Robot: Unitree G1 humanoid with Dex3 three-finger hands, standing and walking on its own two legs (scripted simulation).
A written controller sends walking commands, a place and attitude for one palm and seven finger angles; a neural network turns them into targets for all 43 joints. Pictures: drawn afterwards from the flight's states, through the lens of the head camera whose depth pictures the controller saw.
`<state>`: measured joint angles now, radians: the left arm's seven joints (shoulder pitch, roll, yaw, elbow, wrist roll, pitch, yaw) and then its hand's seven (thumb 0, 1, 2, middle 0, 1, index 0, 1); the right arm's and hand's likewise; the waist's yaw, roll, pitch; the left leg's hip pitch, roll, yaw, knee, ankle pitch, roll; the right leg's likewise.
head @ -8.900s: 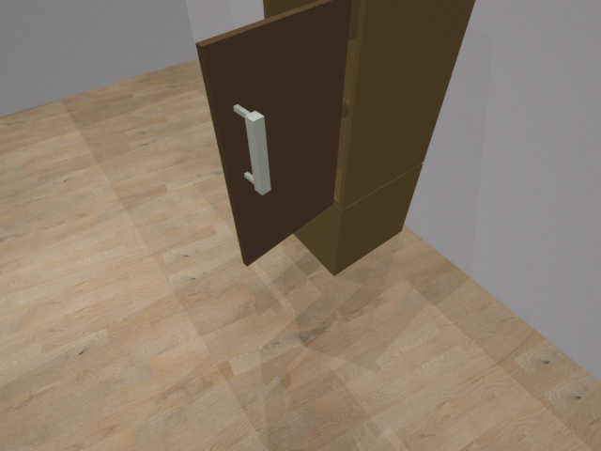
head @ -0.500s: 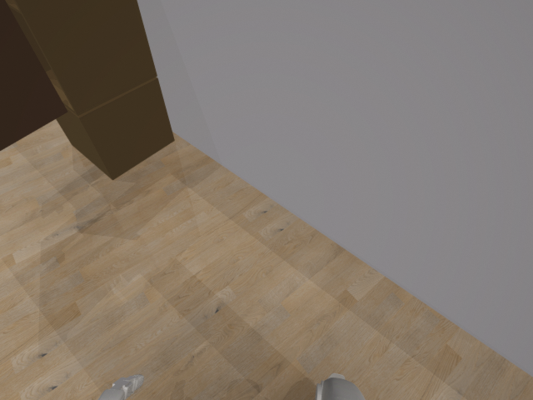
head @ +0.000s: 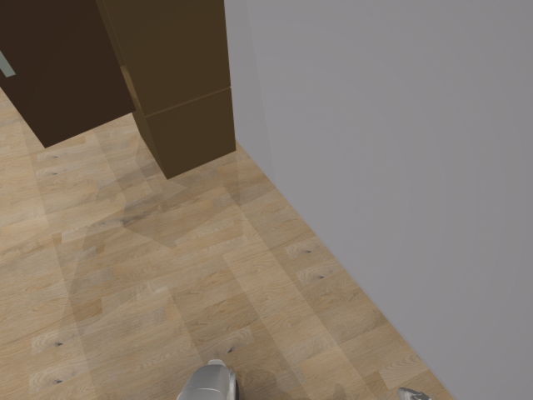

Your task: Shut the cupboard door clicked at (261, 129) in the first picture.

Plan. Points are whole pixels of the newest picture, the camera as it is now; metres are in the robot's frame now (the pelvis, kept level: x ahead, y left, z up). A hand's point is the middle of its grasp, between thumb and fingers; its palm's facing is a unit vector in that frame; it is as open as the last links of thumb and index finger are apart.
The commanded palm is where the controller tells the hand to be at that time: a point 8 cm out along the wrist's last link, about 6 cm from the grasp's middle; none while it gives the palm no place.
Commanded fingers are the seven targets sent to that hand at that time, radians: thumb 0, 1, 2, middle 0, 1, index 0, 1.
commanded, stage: walk to a spot facing it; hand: left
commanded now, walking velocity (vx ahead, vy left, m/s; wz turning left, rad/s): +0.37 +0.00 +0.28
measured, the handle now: out of the picture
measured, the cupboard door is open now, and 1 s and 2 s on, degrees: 97 97 97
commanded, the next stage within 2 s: turn to face it in 0.80 s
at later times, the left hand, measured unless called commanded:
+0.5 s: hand (179, 277) +0.34 +0.21 -0.16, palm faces +0.05 -0.98 -0.17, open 7.4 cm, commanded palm none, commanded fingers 0.00 0.90 0.90 -0.20 -0.30 -0.20 -0.30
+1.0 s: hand (183, 274) +0.36 +0.22 -0.19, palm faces +0.35 -0.91 -0.20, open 7.3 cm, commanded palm none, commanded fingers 0.00 0.90 0.90 -0.20 -0.30 -0.20 -0.30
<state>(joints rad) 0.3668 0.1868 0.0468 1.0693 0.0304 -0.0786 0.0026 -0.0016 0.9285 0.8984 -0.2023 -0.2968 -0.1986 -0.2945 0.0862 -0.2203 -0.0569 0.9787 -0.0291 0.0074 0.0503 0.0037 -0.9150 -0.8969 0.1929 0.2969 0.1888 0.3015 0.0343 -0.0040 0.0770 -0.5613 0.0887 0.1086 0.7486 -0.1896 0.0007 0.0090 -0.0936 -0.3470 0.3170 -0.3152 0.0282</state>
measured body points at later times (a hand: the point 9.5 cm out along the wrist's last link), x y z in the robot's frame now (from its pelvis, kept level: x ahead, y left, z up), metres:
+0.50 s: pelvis +0.23 +0.02 +0.00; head +0.25 +0.03 +0.45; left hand +0.34 +0.27 -0.14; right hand +0.20 -0.22 -0.15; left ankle +0.15 +0.12 -0.74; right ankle +0.36 -0.11 -0.71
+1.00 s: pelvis +0.43 +0.03 -0.01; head +0.46 +0.07 +0.44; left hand +0.34 +0.26 -0.17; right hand +0.63 -0.17 -0.14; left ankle +0.51 +0.15 -0.72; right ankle +0.37 -0.10 -0.74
